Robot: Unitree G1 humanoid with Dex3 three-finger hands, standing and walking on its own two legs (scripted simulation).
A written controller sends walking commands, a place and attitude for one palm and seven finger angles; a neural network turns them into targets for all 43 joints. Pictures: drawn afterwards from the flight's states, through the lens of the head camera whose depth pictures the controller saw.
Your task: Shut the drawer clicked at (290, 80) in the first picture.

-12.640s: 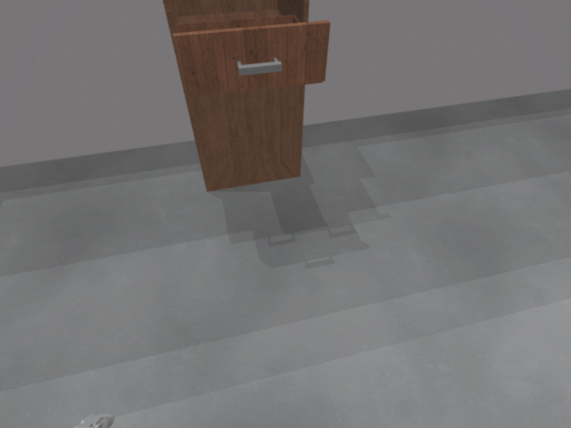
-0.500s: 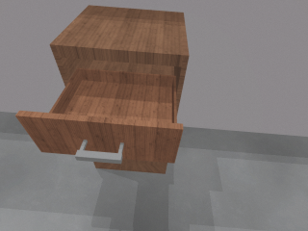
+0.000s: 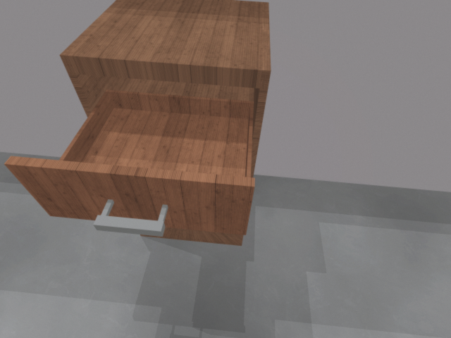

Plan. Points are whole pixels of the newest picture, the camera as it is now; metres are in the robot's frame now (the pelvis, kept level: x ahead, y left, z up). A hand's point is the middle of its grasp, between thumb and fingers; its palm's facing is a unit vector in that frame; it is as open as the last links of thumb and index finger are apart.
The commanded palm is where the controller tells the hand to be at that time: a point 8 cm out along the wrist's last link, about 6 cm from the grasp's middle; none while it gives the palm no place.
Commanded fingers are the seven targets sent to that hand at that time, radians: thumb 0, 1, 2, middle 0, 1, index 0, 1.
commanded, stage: come to a stop and stand still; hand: left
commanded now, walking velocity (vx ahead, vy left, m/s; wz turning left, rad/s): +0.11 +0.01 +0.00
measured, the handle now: (133, 216) +0.32 +0.21 +0.01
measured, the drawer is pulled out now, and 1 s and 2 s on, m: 0.30 0.30 0.30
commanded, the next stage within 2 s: look again from close up in 1.24 s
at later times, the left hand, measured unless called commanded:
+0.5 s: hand out of the picture -0.04 +0.18 -0.18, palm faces +0.00 -0.98 -0.18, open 7.3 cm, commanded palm none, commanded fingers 0.00 0.90 0.90 -0.20 -0.30 -0.20 -0.30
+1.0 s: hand out of the picture +0.03 +0.19 -0.17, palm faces +0.03 -0.97 -0.23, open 7.3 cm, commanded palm none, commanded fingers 0.00 0.90 0.90 -0.20 -0.30 -0.20 -0.30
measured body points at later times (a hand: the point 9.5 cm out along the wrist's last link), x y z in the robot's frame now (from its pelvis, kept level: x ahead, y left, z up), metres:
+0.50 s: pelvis +0.00 +0.02 +0.00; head +0.02 +0.02 +0.45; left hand -0.04 +0.24 -0.16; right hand -0.05 -0.18 -0.16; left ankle -0.04 +0.12 -0.74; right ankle -0.01 -0.10 -0.74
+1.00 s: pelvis +0.02 +0.01 +0.00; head +0.03 +0.00 +0.45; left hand +0.03 +0.24 -0.15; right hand +0.02 -0.21 -0.17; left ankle -0.04 +0.12 -0.74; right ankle -0.01 -0.10 -0.74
